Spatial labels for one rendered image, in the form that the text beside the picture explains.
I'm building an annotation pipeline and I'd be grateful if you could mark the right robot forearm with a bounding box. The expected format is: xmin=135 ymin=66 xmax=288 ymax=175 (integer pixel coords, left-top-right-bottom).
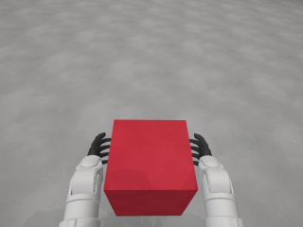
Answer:
xmin=198 ymin=155 xmax=245 ymax=227

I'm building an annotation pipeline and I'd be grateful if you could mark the left robot forearm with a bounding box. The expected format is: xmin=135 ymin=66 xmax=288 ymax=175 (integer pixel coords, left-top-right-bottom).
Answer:
xmin=59 ymin=155 xmax=103 ymax=227

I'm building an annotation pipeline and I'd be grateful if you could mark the robot right hand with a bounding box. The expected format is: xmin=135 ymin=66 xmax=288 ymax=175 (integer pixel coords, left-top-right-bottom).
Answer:
xmin=189 ymin=133 xmax=212 ymax=166

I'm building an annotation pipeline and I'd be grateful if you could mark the carton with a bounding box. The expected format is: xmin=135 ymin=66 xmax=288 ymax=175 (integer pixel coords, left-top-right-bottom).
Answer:
xmin=103 ymin=119 xmax=199 ymax=217

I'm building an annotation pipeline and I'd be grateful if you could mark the robot left hand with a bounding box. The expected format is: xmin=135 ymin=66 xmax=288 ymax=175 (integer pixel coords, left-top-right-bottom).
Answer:
xmin=87 ymin=132 xmax=112 ymax=165

